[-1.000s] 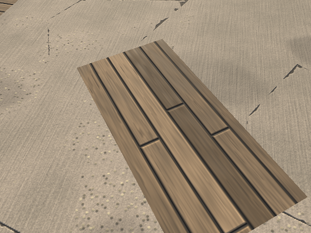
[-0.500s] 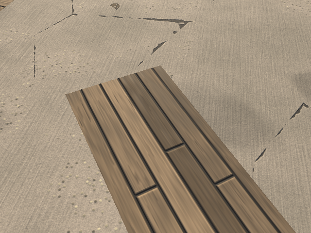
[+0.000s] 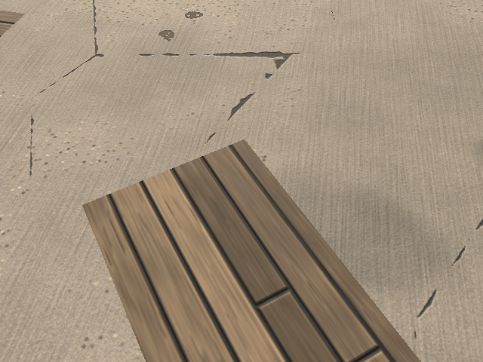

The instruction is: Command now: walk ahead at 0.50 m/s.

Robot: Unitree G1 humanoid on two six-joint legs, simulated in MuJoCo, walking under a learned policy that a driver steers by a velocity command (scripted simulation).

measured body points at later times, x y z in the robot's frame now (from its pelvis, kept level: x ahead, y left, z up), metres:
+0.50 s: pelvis +0.26 +0.03 +0.00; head +0.29 +0.04 +0.45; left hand +0.32 +0.30 -0.15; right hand +0.37 -0.24 -0.11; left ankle +0.34 +0.11 -0.74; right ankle +0.13 -0.06 -0.66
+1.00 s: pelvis +0.49 -0.08 -0.01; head +0.52 -0.11 +0.44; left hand +0.74 +0.07 -0.12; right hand +0.36 -0.30 -0.16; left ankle +0.39 +0.10 -0.64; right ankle +0.52 -0.16 -0.74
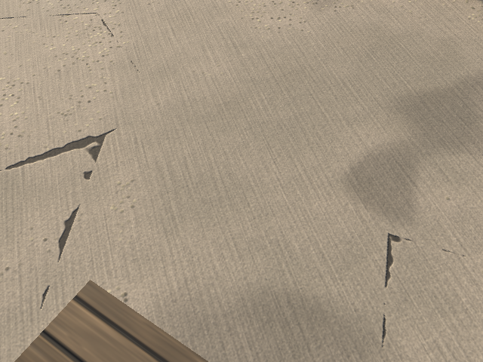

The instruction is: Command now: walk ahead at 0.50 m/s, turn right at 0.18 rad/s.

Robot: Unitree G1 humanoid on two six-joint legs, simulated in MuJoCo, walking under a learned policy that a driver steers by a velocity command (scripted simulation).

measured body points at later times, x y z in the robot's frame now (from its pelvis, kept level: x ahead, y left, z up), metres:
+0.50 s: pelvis +0.27 +0.03 -0.01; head +0.30 +0.04 +0.44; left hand +0.20 +0.28 -0.15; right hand +0.46 -0.20 -0.11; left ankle +0.38 +0.11 -0.73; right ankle +0.07 -0.06 -0.71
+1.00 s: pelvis +0.41 +0.02 +0.01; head +0.41 +0.01 +0.46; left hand +0.47 +0.25 -0.13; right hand +0.43 -0.20 -0.15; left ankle +0.38 +0.11 -0.73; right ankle +0.45 -0.08 -0.73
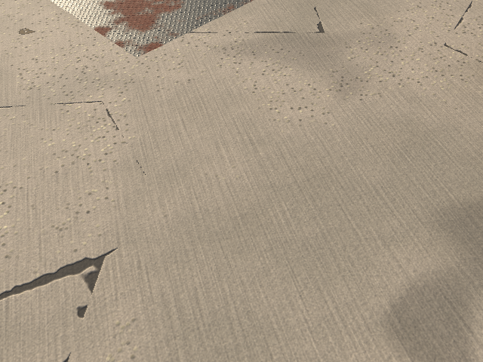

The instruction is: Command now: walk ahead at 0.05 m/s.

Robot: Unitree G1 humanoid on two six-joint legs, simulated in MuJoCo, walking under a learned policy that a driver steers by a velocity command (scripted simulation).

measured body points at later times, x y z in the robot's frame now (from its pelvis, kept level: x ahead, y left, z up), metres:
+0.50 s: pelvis +0.03 +0.03 -0.01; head +0.02 +0.06 +0.44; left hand +0.03 +0.31 -0.16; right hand +0.13 -0.22 -0.13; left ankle +0.00 +0.11 -0.74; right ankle +0.04 -0.10 -0.73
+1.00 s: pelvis +0.26 +0.10 -0.02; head +0.29 +0.12 +0.43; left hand +0.34 +0.40 -0.12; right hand +0.31 -0.16 -0.16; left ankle +0.02 +0.11 -0.70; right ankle +0.38 +0.07 -0.74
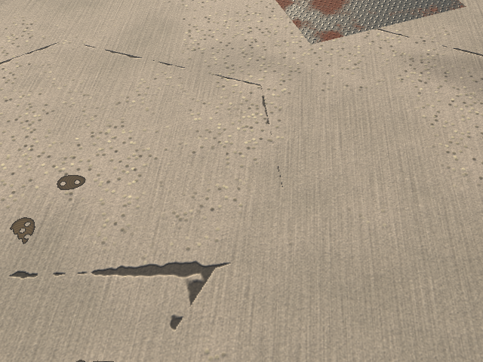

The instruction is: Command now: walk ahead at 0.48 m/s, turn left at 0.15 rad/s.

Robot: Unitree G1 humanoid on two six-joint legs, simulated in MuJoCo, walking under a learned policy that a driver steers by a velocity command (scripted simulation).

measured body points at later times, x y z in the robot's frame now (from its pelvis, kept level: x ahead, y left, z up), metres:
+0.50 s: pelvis +0.29 +0.03 +0.01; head +0.32 +0.04 +0.45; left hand +0.22 +0.27 -0.14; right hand +0.49 -0.20 -0.09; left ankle +0.39 +0.10 -0.72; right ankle +0.11 -0.08 -0.70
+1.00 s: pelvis +0.55 +0.01 +0.00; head +0.59 -0.01 +0.45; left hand +0.79 +0.18 -0.11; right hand +0.45 -0.22 -0.14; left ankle +0.40 +0.11 -0.71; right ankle +0.65 -0.09 -0.71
